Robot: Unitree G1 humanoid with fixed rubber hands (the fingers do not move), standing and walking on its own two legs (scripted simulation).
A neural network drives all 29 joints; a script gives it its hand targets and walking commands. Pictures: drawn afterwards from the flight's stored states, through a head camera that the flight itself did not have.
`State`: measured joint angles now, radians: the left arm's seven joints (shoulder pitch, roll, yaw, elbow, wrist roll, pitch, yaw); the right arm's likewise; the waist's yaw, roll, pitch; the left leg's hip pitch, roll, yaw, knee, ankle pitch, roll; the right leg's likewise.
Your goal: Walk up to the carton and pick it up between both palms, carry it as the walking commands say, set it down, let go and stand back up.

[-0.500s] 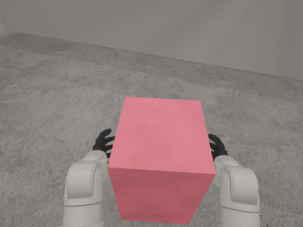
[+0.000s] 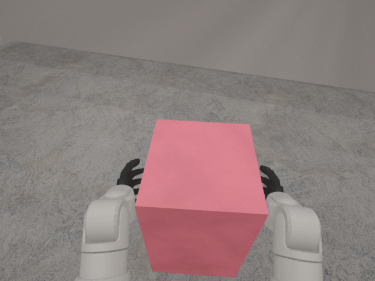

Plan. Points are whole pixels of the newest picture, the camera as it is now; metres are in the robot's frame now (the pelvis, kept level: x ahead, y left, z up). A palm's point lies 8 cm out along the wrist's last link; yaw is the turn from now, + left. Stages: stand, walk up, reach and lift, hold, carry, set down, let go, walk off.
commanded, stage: carry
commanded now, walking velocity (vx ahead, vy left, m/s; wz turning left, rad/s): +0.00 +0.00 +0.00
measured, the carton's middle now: (197, 202) +0.30 -0.01 +0.03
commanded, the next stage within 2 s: none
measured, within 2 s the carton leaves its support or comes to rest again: neither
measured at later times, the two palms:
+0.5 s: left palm (131, 190) +0.29 +0.13 +0.08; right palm (272, 196) +0.29 -0.15 +0.08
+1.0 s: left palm (134, 190) +0.30 +0.13 +0.07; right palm (271, 196) +0.30 -0.16 +0.07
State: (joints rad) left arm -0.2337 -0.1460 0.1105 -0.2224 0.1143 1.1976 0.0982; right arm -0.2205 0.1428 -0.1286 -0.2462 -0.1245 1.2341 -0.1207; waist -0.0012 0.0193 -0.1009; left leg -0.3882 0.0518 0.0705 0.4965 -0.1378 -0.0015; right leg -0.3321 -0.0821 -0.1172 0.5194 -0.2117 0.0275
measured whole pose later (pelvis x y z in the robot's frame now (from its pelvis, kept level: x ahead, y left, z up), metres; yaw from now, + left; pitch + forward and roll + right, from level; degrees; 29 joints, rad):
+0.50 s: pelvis +0.01 -0.01 +0.00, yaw +0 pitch +2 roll +0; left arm -0.23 -0.15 0.12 -0.15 0.12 1.10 0.09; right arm -0.22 0.14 -0.14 -0.17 -0.13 1.14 -0.11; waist 0.00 0.00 -0.09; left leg -0.38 0.06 0.07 0.51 -0.16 -0.01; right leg -0.32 -0.08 -0.12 0.54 -0.24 0.02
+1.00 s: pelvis +0.02 -0.01 +0.00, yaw +0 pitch +2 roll +0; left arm -0.20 -0.14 0.11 -0.08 0.13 0.99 0.08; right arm -0.19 0.14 -0.13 -0.10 -0.15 1.02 -0.09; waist 0.00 0.00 -0.09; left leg -0.36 0.06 0.08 0.51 -0.18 -0.02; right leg -0.31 -0.08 -0.11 0.54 -0.26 0.02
